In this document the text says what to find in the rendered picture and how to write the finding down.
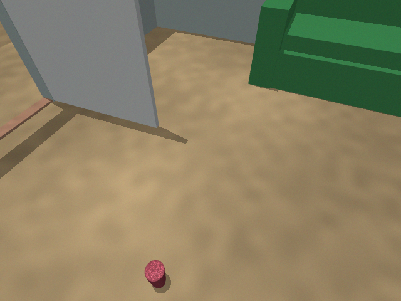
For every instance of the cup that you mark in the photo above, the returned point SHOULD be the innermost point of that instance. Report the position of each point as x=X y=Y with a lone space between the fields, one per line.
x=155 y=273

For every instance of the sofa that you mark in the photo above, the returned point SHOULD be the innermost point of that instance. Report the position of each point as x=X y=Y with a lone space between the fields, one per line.
x=344 y=51

